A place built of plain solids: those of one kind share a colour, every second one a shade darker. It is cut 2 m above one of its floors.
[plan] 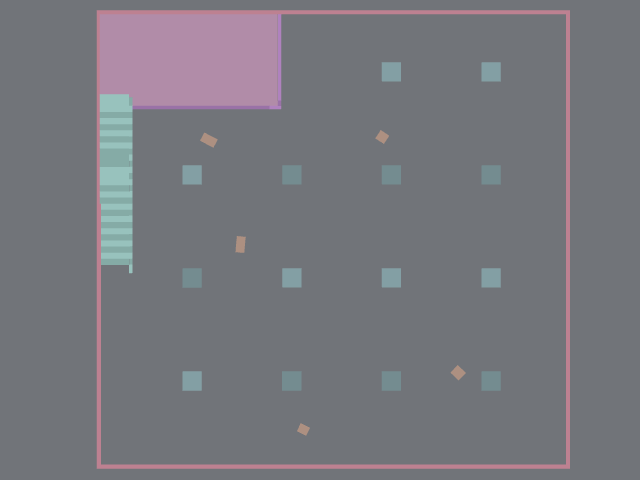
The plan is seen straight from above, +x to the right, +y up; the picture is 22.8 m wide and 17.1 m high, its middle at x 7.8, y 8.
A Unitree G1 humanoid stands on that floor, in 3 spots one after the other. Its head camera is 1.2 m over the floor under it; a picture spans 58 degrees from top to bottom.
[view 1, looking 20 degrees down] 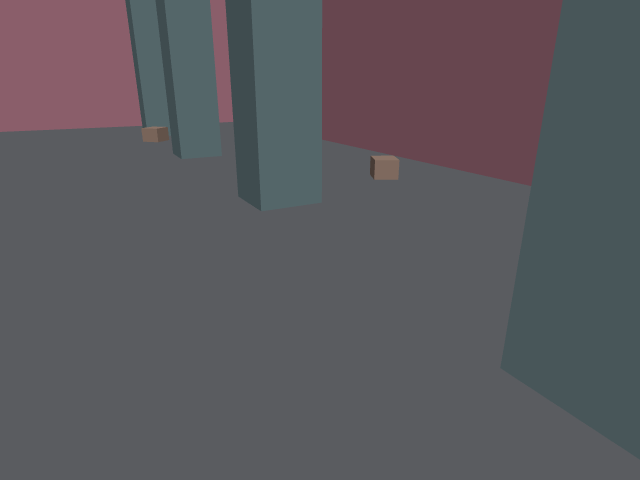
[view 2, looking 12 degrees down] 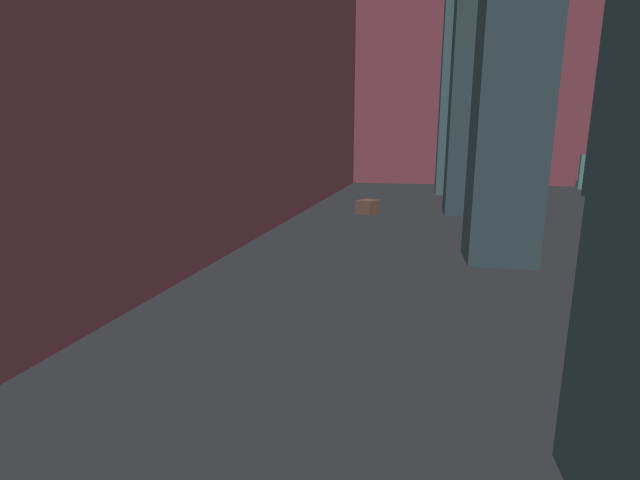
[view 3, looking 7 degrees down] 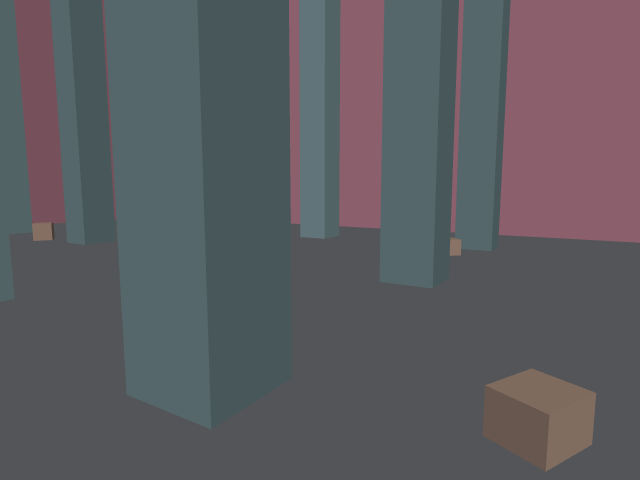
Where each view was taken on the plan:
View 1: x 2.56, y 4.81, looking -29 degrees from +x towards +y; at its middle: ground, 3.51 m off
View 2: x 15.23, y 2.04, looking -168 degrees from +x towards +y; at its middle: ground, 5.77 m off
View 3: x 5.02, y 1.10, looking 32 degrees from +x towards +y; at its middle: ground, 9.85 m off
